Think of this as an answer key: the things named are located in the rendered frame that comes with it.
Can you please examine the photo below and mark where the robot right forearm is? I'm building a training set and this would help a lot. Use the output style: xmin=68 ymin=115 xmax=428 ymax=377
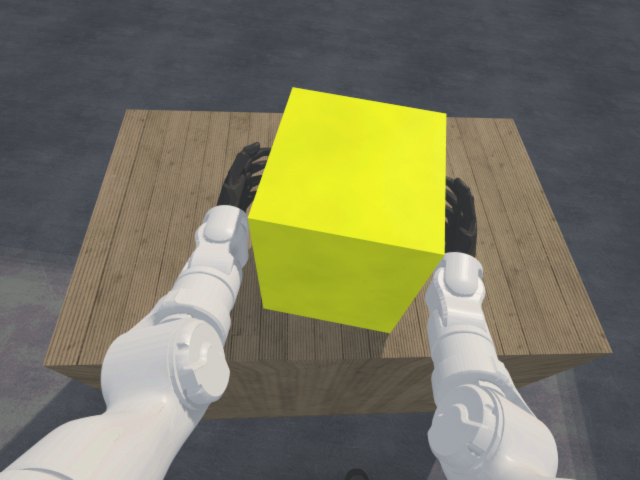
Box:
xmin=425 ymin=252 xmax=537 ymax=418

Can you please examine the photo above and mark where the robot left upper arm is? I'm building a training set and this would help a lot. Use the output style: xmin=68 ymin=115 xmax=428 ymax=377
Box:
xmin=0 ymin=318 xmax=230 ymax=480

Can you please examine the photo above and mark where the pedestal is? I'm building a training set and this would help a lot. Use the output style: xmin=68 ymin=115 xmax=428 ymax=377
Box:
xmin=43 ymin=109 xmax=613 ymax=420

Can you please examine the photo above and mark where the right robot hand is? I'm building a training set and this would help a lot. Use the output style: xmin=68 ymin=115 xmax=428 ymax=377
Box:
xmin=445 ymin=176 xmax=477 ymax=258

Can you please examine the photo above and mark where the robot left forearm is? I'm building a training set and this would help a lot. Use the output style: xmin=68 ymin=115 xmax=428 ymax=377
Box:
xmin=101 ymin=205 xmax=249 ymax=403

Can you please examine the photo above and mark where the left robot hand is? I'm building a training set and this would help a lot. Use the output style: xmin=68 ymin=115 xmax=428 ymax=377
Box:
xmin=217 ymin=142 xmax=272 ymax=213

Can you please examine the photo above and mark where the robot right upper arm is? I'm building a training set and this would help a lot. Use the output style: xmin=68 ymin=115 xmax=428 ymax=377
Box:
xmin=428 ymin=384 xmax=574 ymax=480

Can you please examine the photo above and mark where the carton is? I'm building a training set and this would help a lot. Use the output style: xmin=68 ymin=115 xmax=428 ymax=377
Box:
xmin=248 ymin=87 xmax=446 ymax=333

